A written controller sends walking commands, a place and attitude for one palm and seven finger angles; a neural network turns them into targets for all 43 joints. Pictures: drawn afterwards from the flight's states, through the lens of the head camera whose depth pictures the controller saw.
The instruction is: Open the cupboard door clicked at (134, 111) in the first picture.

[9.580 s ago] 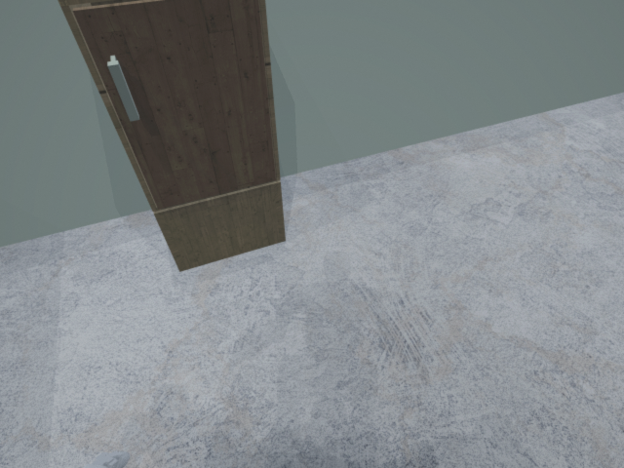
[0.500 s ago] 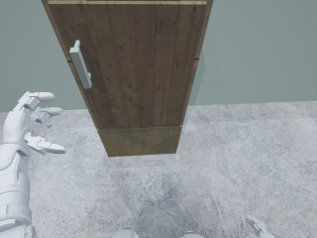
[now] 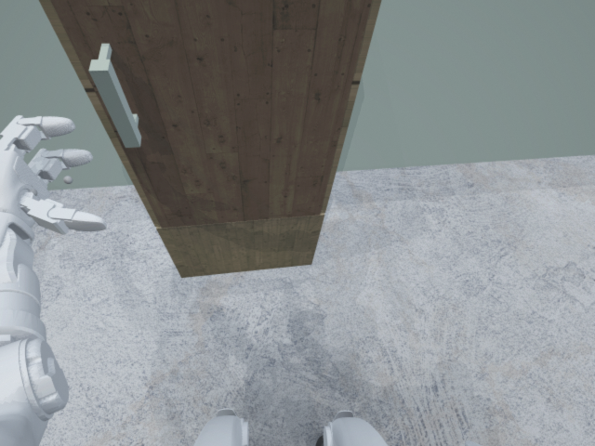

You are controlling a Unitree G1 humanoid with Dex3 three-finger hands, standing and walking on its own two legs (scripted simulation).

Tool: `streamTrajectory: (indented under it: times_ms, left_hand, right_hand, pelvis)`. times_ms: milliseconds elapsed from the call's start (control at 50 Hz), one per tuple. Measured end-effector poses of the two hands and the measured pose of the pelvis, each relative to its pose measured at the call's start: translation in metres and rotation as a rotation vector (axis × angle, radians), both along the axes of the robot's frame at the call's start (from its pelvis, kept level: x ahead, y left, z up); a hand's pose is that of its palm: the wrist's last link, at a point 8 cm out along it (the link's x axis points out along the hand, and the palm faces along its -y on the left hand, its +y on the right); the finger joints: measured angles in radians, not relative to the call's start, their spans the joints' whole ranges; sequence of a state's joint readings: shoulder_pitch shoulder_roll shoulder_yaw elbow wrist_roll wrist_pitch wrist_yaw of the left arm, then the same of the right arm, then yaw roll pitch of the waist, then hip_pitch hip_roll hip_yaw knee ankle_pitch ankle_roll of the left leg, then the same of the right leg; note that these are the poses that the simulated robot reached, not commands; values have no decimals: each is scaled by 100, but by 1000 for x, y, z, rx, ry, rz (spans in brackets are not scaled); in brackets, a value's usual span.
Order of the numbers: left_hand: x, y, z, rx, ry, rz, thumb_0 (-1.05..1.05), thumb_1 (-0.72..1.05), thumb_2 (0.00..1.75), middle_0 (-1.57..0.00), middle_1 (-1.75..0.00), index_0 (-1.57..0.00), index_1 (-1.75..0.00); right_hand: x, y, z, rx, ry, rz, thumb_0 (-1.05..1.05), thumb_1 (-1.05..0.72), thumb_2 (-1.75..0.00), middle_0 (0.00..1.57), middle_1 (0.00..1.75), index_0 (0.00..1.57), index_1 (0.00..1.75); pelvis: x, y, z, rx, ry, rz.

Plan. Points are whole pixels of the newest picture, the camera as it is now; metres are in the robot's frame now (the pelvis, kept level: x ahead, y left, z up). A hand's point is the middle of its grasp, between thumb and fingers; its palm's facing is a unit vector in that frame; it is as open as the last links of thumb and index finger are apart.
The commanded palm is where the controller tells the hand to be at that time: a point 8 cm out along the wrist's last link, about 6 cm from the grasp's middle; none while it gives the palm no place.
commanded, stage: move the hooked fingers beside the handle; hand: left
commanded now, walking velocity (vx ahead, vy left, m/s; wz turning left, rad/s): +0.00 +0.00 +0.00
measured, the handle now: (120, 98) +0.59 +0.26 +0.08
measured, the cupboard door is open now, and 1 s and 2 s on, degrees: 0 0 0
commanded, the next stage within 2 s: slide the fingers in behind the handle in 1.46 s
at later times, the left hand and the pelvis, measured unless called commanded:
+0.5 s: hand (74, 136) +0.50 +0.30 +0.08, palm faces +0.11 -0.99 -0.02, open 14.0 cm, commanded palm +0.49 +0.34 +0.08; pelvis +0.00 +0.00 -0.01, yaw -1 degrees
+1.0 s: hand (80, 120) +0.55 +0.31 +0.06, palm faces +0.11 -0.99 -0.01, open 14.0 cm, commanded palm +0.53 +0.34 +0.07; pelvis +0.01 +0.01 -0.02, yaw -3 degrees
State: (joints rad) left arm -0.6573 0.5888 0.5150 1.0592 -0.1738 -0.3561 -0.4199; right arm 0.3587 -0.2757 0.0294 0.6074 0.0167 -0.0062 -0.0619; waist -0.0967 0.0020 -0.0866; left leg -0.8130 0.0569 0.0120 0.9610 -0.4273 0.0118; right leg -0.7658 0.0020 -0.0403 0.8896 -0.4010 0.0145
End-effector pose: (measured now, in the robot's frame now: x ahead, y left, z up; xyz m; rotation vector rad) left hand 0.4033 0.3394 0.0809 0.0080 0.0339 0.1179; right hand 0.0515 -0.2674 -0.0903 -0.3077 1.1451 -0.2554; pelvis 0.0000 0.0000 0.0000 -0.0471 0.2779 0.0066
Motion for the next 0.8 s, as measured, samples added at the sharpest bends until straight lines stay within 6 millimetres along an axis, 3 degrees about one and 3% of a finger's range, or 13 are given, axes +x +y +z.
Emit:
streamTrajectory:
  times_ms: [540, 800]
  left_hand:
    - [76, 13, 5, 8, 14, -5, -2, -50, 30, -30, -120, -30, -120]
    - [111, 20, -1, 8, 32, -19, -1, -50, 30, -30, -119, -30, -120]
  right_hand:
    - [-63, -2, -2, -48, 242, -85, 0, -90, -90, 20, 30, 20, 30]
    - [-83, 10, -3, -52, 327, -113, 0, -90, -90, 20, 30, 20, 30]
  pelvis:
    - [0, 3, -13, -26, 104, -8]
    - [0, 9, -21, -44, 165, -14]
